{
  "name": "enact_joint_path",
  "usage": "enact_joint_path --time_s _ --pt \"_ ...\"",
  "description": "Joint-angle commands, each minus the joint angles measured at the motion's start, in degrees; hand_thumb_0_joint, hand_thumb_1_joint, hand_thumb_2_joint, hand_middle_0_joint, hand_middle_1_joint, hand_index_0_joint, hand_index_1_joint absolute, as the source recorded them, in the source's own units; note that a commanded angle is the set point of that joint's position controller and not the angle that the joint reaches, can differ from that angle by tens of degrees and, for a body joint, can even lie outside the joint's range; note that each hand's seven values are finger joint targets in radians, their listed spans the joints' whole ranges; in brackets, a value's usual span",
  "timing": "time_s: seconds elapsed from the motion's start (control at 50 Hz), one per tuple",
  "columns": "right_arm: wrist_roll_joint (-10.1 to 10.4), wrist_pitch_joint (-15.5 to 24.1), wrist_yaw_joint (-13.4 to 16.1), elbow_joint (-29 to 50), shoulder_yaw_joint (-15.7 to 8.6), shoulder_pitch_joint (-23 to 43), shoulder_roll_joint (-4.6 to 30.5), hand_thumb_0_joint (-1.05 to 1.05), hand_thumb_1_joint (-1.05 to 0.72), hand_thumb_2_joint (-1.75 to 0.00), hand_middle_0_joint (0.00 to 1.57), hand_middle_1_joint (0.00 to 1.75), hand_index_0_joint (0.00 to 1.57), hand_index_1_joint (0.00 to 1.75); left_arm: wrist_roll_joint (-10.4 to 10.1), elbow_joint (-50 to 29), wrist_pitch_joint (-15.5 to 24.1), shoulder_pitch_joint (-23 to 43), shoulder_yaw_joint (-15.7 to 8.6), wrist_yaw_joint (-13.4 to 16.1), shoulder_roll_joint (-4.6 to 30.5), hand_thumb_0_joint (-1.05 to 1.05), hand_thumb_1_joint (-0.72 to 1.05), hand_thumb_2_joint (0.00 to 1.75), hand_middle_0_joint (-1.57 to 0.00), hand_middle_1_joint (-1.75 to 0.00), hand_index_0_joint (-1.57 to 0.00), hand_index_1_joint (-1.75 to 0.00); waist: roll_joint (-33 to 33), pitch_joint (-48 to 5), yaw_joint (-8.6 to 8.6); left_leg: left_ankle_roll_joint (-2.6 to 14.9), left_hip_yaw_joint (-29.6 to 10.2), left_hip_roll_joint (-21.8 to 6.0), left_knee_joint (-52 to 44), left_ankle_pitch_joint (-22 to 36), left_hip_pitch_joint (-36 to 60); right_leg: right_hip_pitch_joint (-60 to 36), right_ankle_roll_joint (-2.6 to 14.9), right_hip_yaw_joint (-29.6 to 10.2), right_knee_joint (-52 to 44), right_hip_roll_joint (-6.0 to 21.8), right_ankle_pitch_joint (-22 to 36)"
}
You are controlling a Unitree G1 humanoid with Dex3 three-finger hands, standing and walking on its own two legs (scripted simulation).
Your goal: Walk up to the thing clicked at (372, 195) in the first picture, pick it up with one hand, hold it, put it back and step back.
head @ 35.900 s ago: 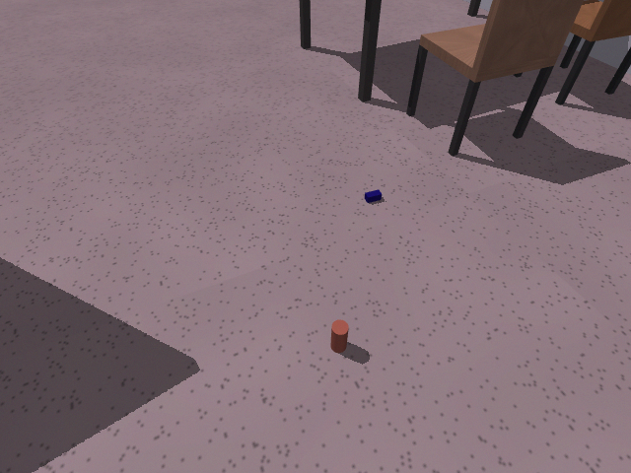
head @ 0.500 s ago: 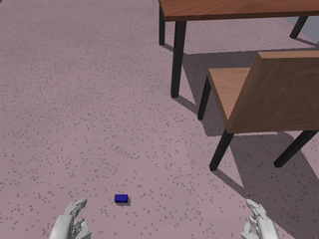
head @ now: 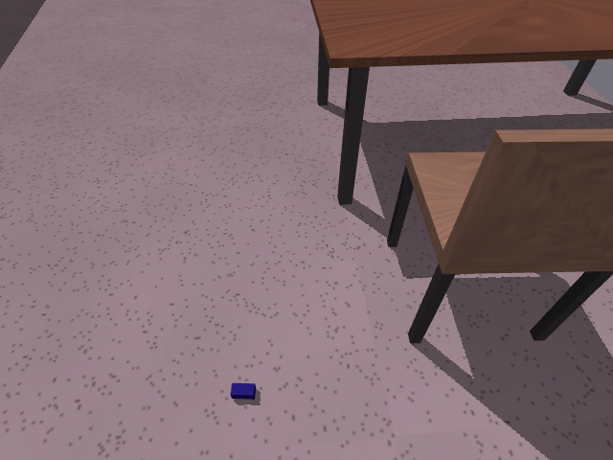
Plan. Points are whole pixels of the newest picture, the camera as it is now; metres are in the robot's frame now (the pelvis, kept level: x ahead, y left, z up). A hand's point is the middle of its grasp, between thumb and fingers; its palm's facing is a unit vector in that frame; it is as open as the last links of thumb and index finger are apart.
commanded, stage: stand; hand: left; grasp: from above
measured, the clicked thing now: (243, 391) +0.47 +0.23 -0.74
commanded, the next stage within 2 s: step back in 1.98 s
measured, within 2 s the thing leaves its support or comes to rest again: neither
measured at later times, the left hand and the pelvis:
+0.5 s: hand out of the picture +0.03 +0.23 -0.14, palm faces +0.02 -0.94 -0.35, open 7.4 cm; pelvis -0.01 -0.01 +0.02, yaw +0 degrees
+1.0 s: hand out of the picture +0.06 +0.22 -0.14, palm faces +0.00 -0.94 -0.34, open 7.4 cm; pelvis +0.00 -0.03 +0.02, yaw +0 degrees
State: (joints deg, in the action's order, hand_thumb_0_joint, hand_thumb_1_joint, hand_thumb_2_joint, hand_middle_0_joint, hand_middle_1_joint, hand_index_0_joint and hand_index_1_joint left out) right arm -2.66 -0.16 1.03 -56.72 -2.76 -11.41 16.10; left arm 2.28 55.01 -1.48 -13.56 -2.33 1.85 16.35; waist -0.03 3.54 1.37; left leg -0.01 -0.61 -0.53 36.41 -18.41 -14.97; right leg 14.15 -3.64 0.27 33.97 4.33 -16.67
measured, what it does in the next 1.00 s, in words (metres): stands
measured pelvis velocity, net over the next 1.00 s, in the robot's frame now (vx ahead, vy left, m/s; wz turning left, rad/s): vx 0.00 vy -0.03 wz -0.01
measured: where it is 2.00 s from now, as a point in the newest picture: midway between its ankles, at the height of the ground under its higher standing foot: outside the picture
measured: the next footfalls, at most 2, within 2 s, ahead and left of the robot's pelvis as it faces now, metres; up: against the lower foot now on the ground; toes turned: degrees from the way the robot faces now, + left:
none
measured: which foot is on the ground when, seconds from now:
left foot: down 0.00-1.00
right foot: down 0.00-1.00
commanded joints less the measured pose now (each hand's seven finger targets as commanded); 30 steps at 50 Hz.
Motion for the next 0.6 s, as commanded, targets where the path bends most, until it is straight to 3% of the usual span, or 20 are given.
enact_joint_path --time_s 0.0,0.02,0.08,0.18,0.32,0.4,0.46,0.54,0.58 --pt "0.8 1.7 0.8 2.7 -2.4 2.0 11.2 0.0 -0.9 -0.9 0.2 0.3 0.2 0.3 -0.4 -1.4 2.4 1.7 -2.4 0.6 10.6 0.0 0.9 0.9 -0.2 -0.3 -0.2 -0.3 -0.5 -3.6 -0.58 1.82 -5.1 -4.1 -11.1 9.0 2.5 -3.9 4.37 -2.2 -8.7 2.1 9.2" --pt "0.9 1.7 0.8 2.1 -2.3 2.1 10.8 0.0 -0.9 -0.9 0.2 0.3 0.2 0.3 -0.3 -0.7 2.5 2.1 -2.2 0.6 10.6 0.0 0.9 0.9 -0.2 -0.3 -0.2 -0.3 0.5 -3.0 -0.71 1.56 -5.0 -4.0 -11.4 9.5 3.0 -3.4 4.33 -2.2 -9.6 2.2 8.8" --pt "0.8 1.3 0.8 1.0 -2.2 2.8 11.5 0.0 -0.9 -0.9 0.2 0.3 0.2 0.3 -0.3 0.8 2.1 3.1 -1.9 0.6 10.4 0.0 0.9 0.9 -0.2 -0.3 -0.2 -0.3 -2.0 -0.8 -0.62 1.65 -6.0 -4.6 -15.5 2.4 1.1 -4.3 3.81 -1.5 -10.9 1.5 4.1" --pt "1.1 1.3 0.6 -0.4 -2.0 3.7 11.4 0.0 -0.9 -0.9 0.2 0.3 0.2 0.3 -0.3 3.3 2.2 2.6 -1.8 0.5 10.7 0.0 0.9 0.9 -0.2 -0.3 -0.2 -0.3 -1.0 -1.8 -0.4 1.44 -5.8 -4.8 -16.8 5.7 3.9 -5.7 3.71 -1.6 -12.1 2.1 7.2" --pt "1.2 1.2 0.3 -2.2 -1.6 3.6 11.3 0.0 -0.9 -0.9 0.2 0.3 0.2 0.3 -0.5 4.9 2.5 4.2 -1.6 0.4 11.9 0.0 0.9 0.9 -0.2 -0.3 -0.2 -0.3 0.1 -1.0 -0.82 0.86 -4.7 -4.6 -17.6 7.4 5.4 -5.6 3.41 -2.3 -14.9 2.6 6.0" --pt "1.1 0.8 0.1 -2.6 -1.7 4.3 12.1 0.0 -0.9 -0.9 0.2 0.3 0.2 0.3 -0.5 5.6 2.2 4.3 -1.5 0.1 12.2 0.0 0.9 0.9 -0.2 -0.3 -0.2 -0.3 -0.4 2.0 -0.51 0.73 -5.2 -4.5 -19.6 -0.2 2.4 -4.6 3.22 -2.1 -16.0 1.9 0.0" --pt "1.2 0.7 0.0 -2.8 -1.5 4.1 12.2 0.0 -0.9 -0.9 0.2 0.3 0.2 0.3 -0.6 5.9 2.2 4.5 -1.5 -0.1 12.4 0.0 0.9 0.9 -0.2 -0.3 -0.2 -0.3 -0.7 1.2 -0.68 0.79 -5.1 -4.8 -19.7 -0.5 3.0 -4.8 3.53 -2.7 -16.3 2.2 -0.3" --pt "1.3 0.9 -0.2 -3.2 -1.3 4.1 12.1 0.0 -0.9 -0.9 0.2 0.3 0.2 0.3 -0.7 6.0 2.6 5.7 -1.5 -0.1 13.2 0.0 0.9 0.9 -0.2 -0.3 -0.2 -0.3 0.8 -0.5 -1.07 0.74 -4.2 -4.5 -18.1 4.3 4.9 -5.2 3.71 -3.7 -17.6 3.0 0.5" --pt "1.2 0.9 -0.1 -3.4 -1.2 3.9 12.4 0.0 -0.9 -0.9 0.2 0.3 0.2 0.3 -0.8 6.0 2.5 6.4 -1.6 -0.2 13.4 0.0 0.9 0.9 -0.2 -0.3 -0.2 -0.3 -0.6 -0.1 -1.18 0.67 -4.3 -4.8 -19.0 2.1 4.2 -4.9 3.8 -3.6 -17.4 2.8 -0.1"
